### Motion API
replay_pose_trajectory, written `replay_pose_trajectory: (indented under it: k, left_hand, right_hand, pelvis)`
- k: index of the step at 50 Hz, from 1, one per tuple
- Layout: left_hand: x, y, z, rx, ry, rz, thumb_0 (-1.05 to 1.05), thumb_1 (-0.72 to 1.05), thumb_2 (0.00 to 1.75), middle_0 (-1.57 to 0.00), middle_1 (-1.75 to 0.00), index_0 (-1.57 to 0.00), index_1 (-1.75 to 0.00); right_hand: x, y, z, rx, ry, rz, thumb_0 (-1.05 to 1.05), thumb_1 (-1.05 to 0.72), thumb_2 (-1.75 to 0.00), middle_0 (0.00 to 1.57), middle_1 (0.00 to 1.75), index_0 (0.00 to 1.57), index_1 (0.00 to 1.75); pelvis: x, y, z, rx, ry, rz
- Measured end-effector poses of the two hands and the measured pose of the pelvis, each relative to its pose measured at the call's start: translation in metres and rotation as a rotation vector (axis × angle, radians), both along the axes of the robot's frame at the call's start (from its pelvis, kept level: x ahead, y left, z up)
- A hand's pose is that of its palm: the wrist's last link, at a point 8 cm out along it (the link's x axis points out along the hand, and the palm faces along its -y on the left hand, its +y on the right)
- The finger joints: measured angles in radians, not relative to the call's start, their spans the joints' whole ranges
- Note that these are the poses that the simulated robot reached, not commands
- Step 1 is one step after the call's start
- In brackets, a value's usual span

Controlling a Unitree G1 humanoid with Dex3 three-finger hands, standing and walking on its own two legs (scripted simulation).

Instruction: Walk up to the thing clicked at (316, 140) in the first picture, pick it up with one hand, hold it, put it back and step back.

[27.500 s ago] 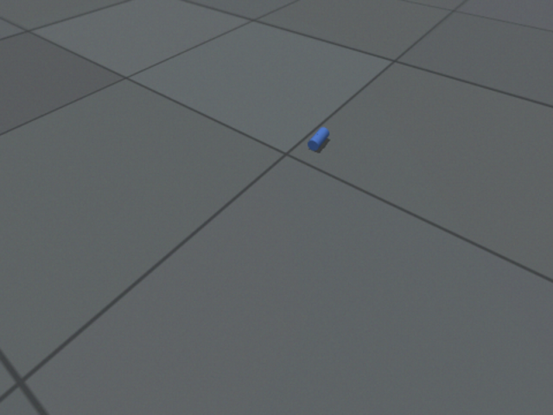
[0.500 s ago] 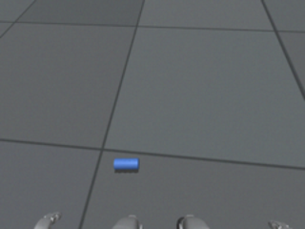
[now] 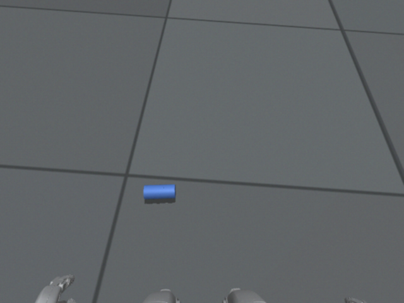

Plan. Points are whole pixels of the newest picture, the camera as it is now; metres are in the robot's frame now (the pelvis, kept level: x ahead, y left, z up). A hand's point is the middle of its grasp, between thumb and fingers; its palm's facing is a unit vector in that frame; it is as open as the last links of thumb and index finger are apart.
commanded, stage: walk up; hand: left
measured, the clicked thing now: (159, 191) +0.61 +0.22 -0.73
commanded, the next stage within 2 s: stand in 1.92 s
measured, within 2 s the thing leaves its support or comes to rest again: neither
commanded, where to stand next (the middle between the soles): +0.24 -0.04 m, yaw +3 degrees
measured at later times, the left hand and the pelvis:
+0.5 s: hand out of the picture -0.02 +0.25 -0.15, palm faces +0.07 -0.94 -0.33, open 7.3 cm; pelvis -0.13 -0.01 +0.00, yaw +4 degrees
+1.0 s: hand out of the picture -0.14 +0.23 -0.13, palm faces +0.07 -0.92 -0.40, open 7.3 cm; pelvis -0.17 -0.04 +0.01, yaw +3 degrees
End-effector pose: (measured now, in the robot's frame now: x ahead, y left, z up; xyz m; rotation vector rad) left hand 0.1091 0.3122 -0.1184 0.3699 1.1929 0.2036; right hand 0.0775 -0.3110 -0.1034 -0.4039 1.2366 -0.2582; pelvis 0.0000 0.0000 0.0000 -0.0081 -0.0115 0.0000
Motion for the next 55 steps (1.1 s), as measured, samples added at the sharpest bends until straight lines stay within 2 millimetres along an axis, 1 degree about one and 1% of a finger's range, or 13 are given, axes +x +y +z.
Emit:
replay_pose_trajectory:
  k: [3,5,11,16,20,22,27,33,38,42,45,50,55]
  left_hand:
    - [-0.015,-0.007,0.001,0.019,-0.002,-0.011,0.0,0.91,0.9,-0.2,-0.3,-0.21,-0.3]
    - [-0.026,-0.016,0.007,0.018,-0.005,-0.014,0.0,0.91,0.9,-0.2,-0.3,-0.21,-0.3]
    - [-0.054,-0.028,0.026,0.013,-0.061,-0.005,0.0,0.91,0.89,-0.2,-0.3,-0.21,-0.3]
    - [-0.07,-0.025,0.029,0.014,-0.127,-0.001,0.0,0.9,0.89,-0.21,-0.3,-0.21,-0.3]
    - [-0.089,-0.017,0.016,-0.011,-0.194,0.02,0.0,0.9,0.89,-0.21,-0.3,-0.21,-0.3]
    - [-0.106,-0.014,0.008,-0.027,-0.185,0.041,0.0,0.9,0.89,-0.2,-0.3,-0.21,-0.3]
    - [-0.163,-0.018,0.004,-0.068,-0.078,0.086,0.0,0.91,0.89,-0.2,-0.3,-0.21,-0.3]
    - [-0.231,-0.021,0.0,-0.058,0.047,0.098,0.0,0.91,0.9,-0.2,-0.3,-0.21,-0.3]
    - [-0.264,-0.035,0.002,-0.009,0.099,0.087,0.0,0.91,0.9,-0.2,-0.3,-0.21,-0.3]
    - [-0.276,-0.048,0.015,0.003,0.064,0.097,0.0,0.91,0.89,-0.2,-0.3,-0.21,-0.3]
    - [-0.275,-0.05,0.023,0.009,0.038,0.109,0.0,0.91,0.89,-0.2,-0.3,-0.21,-0.3]
    - [-0.261,-0.04,0.025,0.014,-0.01,0.11,0.0,0.9,0.89,-0.21,-0.3,-0.21,-0.3]
    - [-0.239,-0.02,0.012,0.003,-0.019,0.105,0.0,0.9,0.89,-0.21,-0.3,-0.21,-0.3]
  right_hand:
    - [-0.002,-0.011,-0.011,0.015,-0.047,-0.003,0.0,-0.9,-0.9,0.2,0.3,0.21,0.3]
    - [-0.005,-0.015,-0.014,0.03,-0.066,-0.011,0.0,-0.9,-0.9,0.2,0.3,0.21,0.3]
    - [-0.021,-0.015,-0.004,0.058,-0.099,0.017,0.0,-0.91,-0.9,0.2,0.3,0.21,0.3]
    - [-0.05,-0.016,-0.003,0.022,-0.087,0.06,0.0,-0.91,-0.9,0.2,0.3,0.21,0.3]
    - [-0.082,-0.013,-0.005,-0.015,-0.054,0.098,0.0,-0.91,-0.9,0.2,0.3,0.2,0.3]
    - [-0.1,-0.007,-0.002,-0.016,-0.039,0.098,0.0,-0.91,-0.9,0.2,0.3,0.2,0.3]
    - [-0.132,-0.005,0.017,-0.017,-0.043,0.098,0.0,-0.9,-0.9,0.2,0.3,0.21,0.3]
    - [-0.14,-0.021,0.028,-0.012,-0.113,0.097,0.0,-0.9,-0.9,0.2,0.3,0.21,0.3]
    - [-0.145,-0.046,0.014,0.015,-0.162,0.077,0.0,-0.9,-0.9,0.2,0.3,0.21,0.3]
    - [-0.156,-0.052,0.003,0.05,-0.132,0.049,0.0,-0.91,-0.9,0.2,0.3,0.2,0.3]
    - [-0.161,-0.05,-0.001,0.077,-0.111,0.047,0.0,-0.91,-0.9,0.2,0.3,0.2,0.3]
    - [-0.164,-0.037,-0.008,0.093,-0.052,0.071,0.0,-0.91,-0.9,0.2,0.3,0.2,0.3]
    - [-0.158,-0.015,-0.007,0.09,-0.052,0.072,0.0,-0.91,-0.9,0.2,0.3,0.2,0.3]
  pelvis:
    - [-0.014,-0.007,-0.007,0.001,-0.015,-0.021]
    - [-0.024,-0.011,-0.006,-0.03,-0.031,-0.006]
    - [-0.052,-0.018,0.005,0.039,-0.019,-0.01]
    - [-0.081,-0.016,0.003,0.024,-0.005,0.024]
    - [-0.106,-0.011,-0.009,0.009,-0.024,0.076]
    - [-0.119,-0.012,-0.009,0.054,-0.05,0.056]
    - [-0.138,-0.014,0.004,-0.007,-0.047,0.061]
    - [-0.159,-0.027,0.007,-0.004,-0.027,0.019]
    - [-0.172,-0.044,-0.001,-0.018,-0.043,-0.008]
    - [-0.172,-0.049,0.002,-0.012,-0.046,-0.003]
    - [-0.17,-0.048,0.006,0.001,-0.046,0.01]
    - [-0.167,-0.04,0.005,-0.004,-0.038,0.044]
    - [-0.163,-0.026,0.0,0.029,-0.046,0.045]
